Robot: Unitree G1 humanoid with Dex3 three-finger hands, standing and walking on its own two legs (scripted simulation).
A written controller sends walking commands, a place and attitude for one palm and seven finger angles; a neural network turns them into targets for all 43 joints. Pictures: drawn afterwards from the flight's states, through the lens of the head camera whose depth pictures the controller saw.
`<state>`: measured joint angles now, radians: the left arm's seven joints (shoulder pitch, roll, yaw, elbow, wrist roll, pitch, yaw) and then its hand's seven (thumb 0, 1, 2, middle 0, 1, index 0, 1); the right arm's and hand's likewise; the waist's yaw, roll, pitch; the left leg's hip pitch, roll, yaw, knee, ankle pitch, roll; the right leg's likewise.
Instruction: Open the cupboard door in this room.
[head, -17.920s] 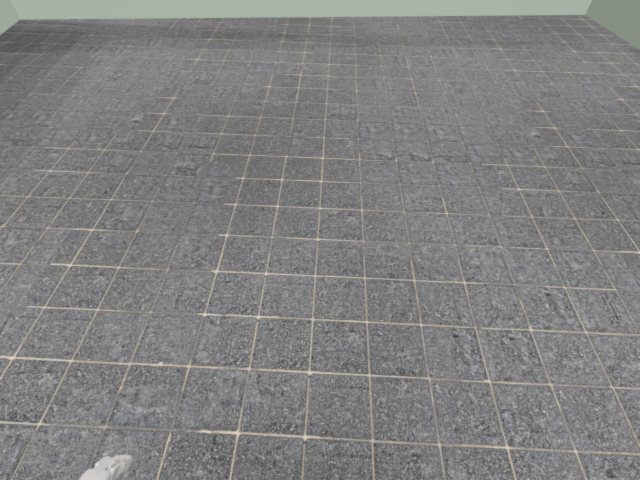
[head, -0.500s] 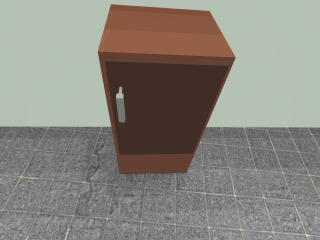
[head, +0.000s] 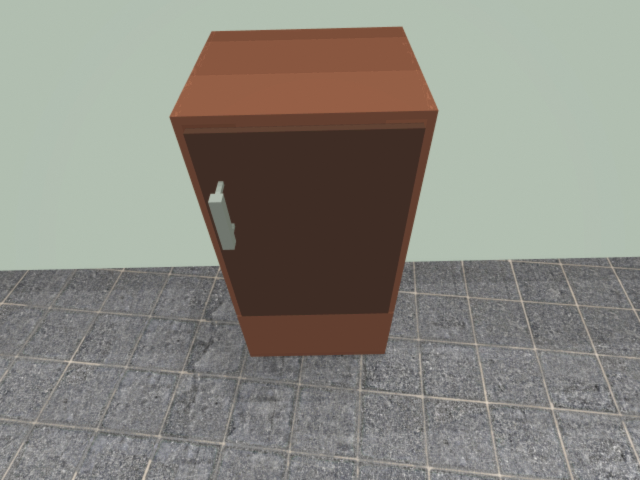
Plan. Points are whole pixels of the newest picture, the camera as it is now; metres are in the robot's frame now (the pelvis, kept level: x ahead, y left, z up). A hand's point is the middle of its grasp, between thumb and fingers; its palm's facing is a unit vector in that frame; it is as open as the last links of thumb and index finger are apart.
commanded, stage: come to a stop and stand still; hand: left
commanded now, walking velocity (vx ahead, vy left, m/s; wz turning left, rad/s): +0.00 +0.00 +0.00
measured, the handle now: (224, 215) +0.60 +0.22 -0.05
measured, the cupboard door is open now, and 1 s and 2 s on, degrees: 0 0 0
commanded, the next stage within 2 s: look again from close up in 0.14 s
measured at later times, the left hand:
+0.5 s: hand out of the picture -0.03 +0.22 -0.18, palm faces +0.04 -0.98 -0.18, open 7.4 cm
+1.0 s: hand out of the picture +0.00 +0.23 -0.18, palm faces -0.02 -0.98 -0.19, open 7.4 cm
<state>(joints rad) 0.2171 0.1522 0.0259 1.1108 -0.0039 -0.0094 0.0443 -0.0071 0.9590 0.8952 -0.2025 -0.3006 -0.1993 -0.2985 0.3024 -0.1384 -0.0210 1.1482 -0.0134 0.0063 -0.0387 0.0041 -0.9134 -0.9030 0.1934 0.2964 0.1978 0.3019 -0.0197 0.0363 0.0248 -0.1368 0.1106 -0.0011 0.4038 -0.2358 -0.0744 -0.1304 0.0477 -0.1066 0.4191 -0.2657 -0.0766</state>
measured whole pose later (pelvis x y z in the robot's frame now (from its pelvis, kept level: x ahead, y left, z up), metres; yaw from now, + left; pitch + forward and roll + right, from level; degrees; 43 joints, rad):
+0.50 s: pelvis -0.01 +0.05 -0.01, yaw -1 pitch -2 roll -1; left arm 0.33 0.12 0.01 1.12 0.02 0.00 0.04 0.01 0.91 0.90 -0.20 -0.30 -0.20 -0.30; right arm 0.28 -0.16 -0.02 1.04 -0.02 -0.02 -0.04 0.01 -0.95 -0.90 0.19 0.30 0.20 0.30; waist 0.01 0.02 0.02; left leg -0.21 0.01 0.06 0.54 -0.30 0.02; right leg -0.20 -0.01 -0.06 0.51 -0.28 0.00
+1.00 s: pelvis +0.00 +0.06 -0.01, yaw -2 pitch +0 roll +1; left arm 0.30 0.14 0.01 1.09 0.03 0.01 0.02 0.01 0.91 0.90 -0.20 -0.30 -0.20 -0.30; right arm 0.34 -0.12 0.00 1.09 -0.02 -0.02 -0.02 0.01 -0.91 -0.90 0.20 0.30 0.20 0.30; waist -0.01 -0.01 0.01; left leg -0.20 -0.03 0.08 0.49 -0.30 0.04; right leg -0.24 -0.05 -0.04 0.55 -0.32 0.00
